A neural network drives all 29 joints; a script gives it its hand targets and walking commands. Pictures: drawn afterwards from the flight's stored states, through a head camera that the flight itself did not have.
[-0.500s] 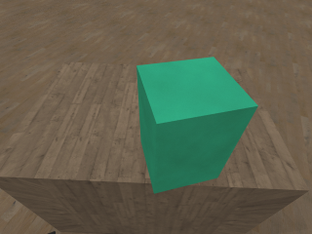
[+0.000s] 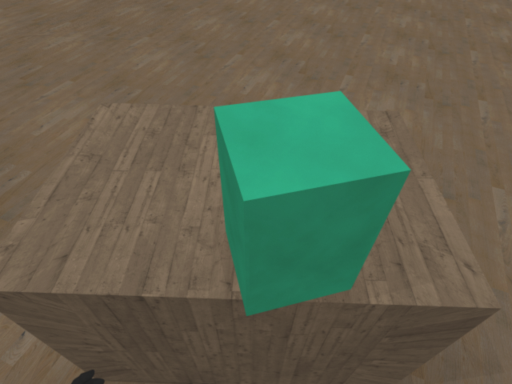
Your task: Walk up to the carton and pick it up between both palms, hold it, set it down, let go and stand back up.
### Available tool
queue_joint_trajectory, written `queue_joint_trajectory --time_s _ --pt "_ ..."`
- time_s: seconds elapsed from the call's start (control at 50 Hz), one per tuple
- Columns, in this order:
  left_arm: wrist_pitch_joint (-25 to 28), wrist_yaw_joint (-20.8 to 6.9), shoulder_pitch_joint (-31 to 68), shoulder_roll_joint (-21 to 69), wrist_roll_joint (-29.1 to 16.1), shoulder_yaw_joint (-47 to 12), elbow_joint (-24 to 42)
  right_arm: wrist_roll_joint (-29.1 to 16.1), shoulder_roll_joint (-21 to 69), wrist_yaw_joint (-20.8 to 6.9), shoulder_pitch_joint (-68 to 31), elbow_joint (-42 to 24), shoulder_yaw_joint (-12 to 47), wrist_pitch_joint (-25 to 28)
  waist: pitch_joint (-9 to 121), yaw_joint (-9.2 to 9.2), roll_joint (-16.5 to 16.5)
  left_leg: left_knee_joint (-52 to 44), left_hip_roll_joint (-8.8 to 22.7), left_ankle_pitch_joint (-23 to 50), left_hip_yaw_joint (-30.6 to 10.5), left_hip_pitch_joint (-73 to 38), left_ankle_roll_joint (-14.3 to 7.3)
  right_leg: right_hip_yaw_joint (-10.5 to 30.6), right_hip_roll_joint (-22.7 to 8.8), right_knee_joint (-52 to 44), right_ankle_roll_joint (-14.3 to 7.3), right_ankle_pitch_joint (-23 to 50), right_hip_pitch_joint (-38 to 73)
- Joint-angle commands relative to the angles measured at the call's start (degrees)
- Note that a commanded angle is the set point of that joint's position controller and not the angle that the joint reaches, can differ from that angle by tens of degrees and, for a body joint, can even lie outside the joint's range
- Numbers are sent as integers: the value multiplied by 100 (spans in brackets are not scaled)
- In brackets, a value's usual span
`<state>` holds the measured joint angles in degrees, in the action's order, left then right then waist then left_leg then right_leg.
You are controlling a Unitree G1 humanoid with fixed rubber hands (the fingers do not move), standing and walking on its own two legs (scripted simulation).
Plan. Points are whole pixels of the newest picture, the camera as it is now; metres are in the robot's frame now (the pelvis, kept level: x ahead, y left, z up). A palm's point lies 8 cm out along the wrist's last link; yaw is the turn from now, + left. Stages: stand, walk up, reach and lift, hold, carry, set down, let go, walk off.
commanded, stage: walk up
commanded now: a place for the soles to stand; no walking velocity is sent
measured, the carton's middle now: (290, 209) +0.39 -0.03 +0.09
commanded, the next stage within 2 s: reach and lift in 0.22 s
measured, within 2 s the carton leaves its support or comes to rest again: neither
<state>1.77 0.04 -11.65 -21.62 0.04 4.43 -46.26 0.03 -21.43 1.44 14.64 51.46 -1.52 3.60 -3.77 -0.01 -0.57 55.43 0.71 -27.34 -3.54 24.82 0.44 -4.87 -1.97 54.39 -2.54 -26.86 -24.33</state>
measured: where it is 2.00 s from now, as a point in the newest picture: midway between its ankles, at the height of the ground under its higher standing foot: outside the picture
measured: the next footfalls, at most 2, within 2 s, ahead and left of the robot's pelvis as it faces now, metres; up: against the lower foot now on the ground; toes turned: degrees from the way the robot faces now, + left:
none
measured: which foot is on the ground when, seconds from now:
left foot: down 0.00-1.00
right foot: down 0.00-1.00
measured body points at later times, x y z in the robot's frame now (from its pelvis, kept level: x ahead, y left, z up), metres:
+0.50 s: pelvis -0.01 -0.02 +0.00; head +0.04 -0.02 +0.44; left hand +0.19 +0.25 -0.09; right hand +0.12 -0.33 -0.11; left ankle +0.03 +0.14 -0.68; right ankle +0.03 -0.11 -0.68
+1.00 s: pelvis -0.02 -0.06 +0.02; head -0.05 -0.06 +0.47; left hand +0.13 +0.22 -0.04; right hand +0.14 -0.31 -0.05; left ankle +0.03 +0.14 -0.68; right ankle +0.03 -0.11 -0.68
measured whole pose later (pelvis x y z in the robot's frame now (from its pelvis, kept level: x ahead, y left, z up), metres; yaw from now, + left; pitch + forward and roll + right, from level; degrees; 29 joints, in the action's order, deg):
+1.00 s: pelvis -0.02 -0.06 +0.02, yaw +0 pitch -7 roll +4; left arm -7.1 4.5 -13.9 -14.4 0.0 6.6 -30.1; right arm 0.7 -17.6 -3.1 10.2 43.6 0.9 14.8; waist -3.5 0.0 -3.2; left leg 37.9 1.2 -17.0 -3.1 14.4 2.3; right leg -4.8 -1.7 46.1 -2.5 -21.5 -18.2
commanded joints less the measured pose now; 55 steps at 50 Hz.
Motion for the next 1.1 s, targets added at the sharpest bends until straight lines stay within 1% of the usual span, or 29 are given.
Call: queue_joint_trajectory --time_s 0.0,0.02,0.04,0.06,0.08,0.1,0.12,0.14,0.16,0.18,0.2,0.22,0.24,0.26,0.3,0.32,0.36,0.4,0.42,0.48,0.5,0.54,0.62,0.7,0.82,0.88,0.92,1.02,1.08 --pt "294 33 46 -1930 186 454 28 137 -1491 92 -606 -479 -402 75 79 -220 -347 361 170 -816 225 1235 -273 3291 -2103 -3110 -1275 162 823" --pt "298 41 218 -1883 203 433 61 149 -1469 71 -403 -405 -418 109 -11 -99 -356 67 213 -713 273 1034 -303 2972 -1987 -2910 -1231 455 637" --pt "278 33 367 -1831 205 422 107 145 -1431 51 -138 -288 -438 151 133 43 -347 -447 190 -304 350 481 -344 2525 -1718 -2624 -1041 581 442" --pt "247 10 514 -1662 174 363 156 131 -1394 35 62 -201 -430 210 225 167 -268 -1050 123 566 343 -195 -410 1977 -1381 -2267 -775 926 41" --pt "220 5 617 -1484 155 315 187 167 -1445 33 250 -150 -474 242 370 209 -25 -1440 187 1366 -94 -626 -491 1490 -980 -1776 -485 1157 -231" --pt "189 12 728 -1323 103 279 235 184 -1561 44 220 -169 -465 260 378 183 406 -1814 437 1621 -855 -751 -696 1028 -590 -1150 -234 1319 -493" --pt "141 10 678 -1218 50 245 243 212 -1728 57 181 -228 -470 274 500 95 791 -2306 925 1398 -1965 -663 -1045 608 -181 -413 -19 998 -471" --pt "107 31 577 -1158 32 258 197 206 -1935 66 4 -303 -484 269 427 21 928 -2576 1296 1224 -2732 -498 -1425 580 96 -90 7 377 -479" --pt "95 49 499 -1196 27 261 165 217 -1992 84 -205 -365 -481 263 366 -35 858 -2562 1437 1210 -2945 -300 -1611 581 96 -281 -17 -29 -307" --pt "122 45 454 -1232 37 258 133 219 -2010 93 -362 -386 -472 238 262 -105 796 -2466 1336 1326 -2787 -25 -1551 651 56 -573 -65 66 -64" --pt "161 33 210 -1217 67 291 28 233 -1890 90 -593 -472 -427 212 415 -264 831 -2236 1115 1463 -2454 226 -1313 780 -30 -969 -136 282 385" --pt "-1241 229 2221 -722 147 -86 1393 746 -652 -237 -2603 398 -1096 1125 290 220 1078 -1650 446 -616 401 2209 -18 78 -95 -580 -68 28 32" --pt "-1845 329 2478 -652 243 -16 1652 895 -1032 -443 -2374 492 -1242 1241 94 361 1112 -1655 668 -859 329 2480 -89 -21 132 -77 -56 52 191" --pt "-2083 370 2306 -569 280 162 1904 877 -1184 -556 -2118 450 -1248 1207 123 302 987 -1671 760 -875 349 2578 -164 -17 174 -43 -113 92 444" --pt "-2267 371 2025 -633 271 270 2266 798 -1127 -609 -1955 294 -1182 1185 519 179 280 -1222 564 -15 387 1695 -59 145 44 -405 -254 344 -78" --pt "-2316 352 2003 -695 158 256 2378 738 -1058 -591 -1915 144 -1174 1150 749 158 -59 -1062 431 439 479 1019 -13 224 -54 -713 -235 521 -381" --pt "-2303 362 1962 -870 129 251 2774 705 -1104 -531 -1666 -264 -1198 1136 1293 148 -311 -1103 364 553 505 485 -48 330 -13 -949 -138 899 -100" --pt "-2159 379 1636 -891 202 471 3001 517 -1039 -525 -1336 -654 -1055 1178 1736 72 -380 -1177 201 995 539 196 -71 449 -15 -1137 -25 1686 426" --pt "-2099 373 1450 -853 246 603 3064 452 -966 -505 -1245 -813 -980 1237 1866 -33 -450 -1249 114 1311 571 117 -113 529 -13 -1217 37 2141 716" --pt "-1822 342 895 -785 342 889 2918 240 -826 -477 -916 -982 -703 1400 1842 -178 -711 -1496 -114 1756 634 114 -128 709 -41 -1467 283 3121 1429" --pt "-1711 338 745 -763 413 997 3007 153 -736 -470 -781 -1126 -559 1443 1866 -287 -773 -1626 -186 1860 686 157 -153 806 -78 -1532 370 3458 1728" --pt "-1532 310 497 -753 439 1079 2881 46 -655 -419 -624 -1204 -388 1554 1730 -291 -862 -1821 -269 1977 650 250 -144 915 -129 -1669 468 3988 2171" --pt "-1333 285 423 -745 432 1148 2894 -116 -511 -319 -525 -1218 -196 1627 1366 -329 -531 -2127 -313 2127 664 224 -73 1024 -250 -1960 526 4033 2289" --pt "-1136 334 574 -588 319 1001 3177 -205 -304 -299 -430 -1185 -113 1594 1040 -158 -194 -2404 -330 1995 669 -129 -32 965 -204 -2308 443 3006 1866" --pt "-727 522 794 -358 67 689 3562 -151 50 -424 -278 -1573 -139 1435 476 -69 -122 -2807 -293 1415 726 -457 -65 998 -184 -2961 279 810 1123" --pt "-533 602 869 -313 -51 619 3600 -140 174 -454 -258 -1913 -117 1329 279 -140 -207 -2929 -318 1072 768 -461 -79 1279 -310 -3295 235 -147 1021" --pt "-468 593 949 -321 -131 620 3544 -167 258 -429 -310 -2146 4 1256 211 -147 -463 -2784 -436 1078 784 -684 -73 1499 -502 -3571 200 -674 733" --pt "-304 595 1040 -339 -287 574 3627 -245 301 -343 -410 -2947 -26 1132 252 -142 -813 -2666 -614 1037 779 -1260 -65 1653 -732 -3990 131 -1402 302" --pt "-270 607 1212 -334 -348 566 3660 -304 355 -336 -507 -3389 96 1042 137 -248 -927 -2569 -677 951 815 -1368 -52 1742 -838 -4119 74 -1770 46"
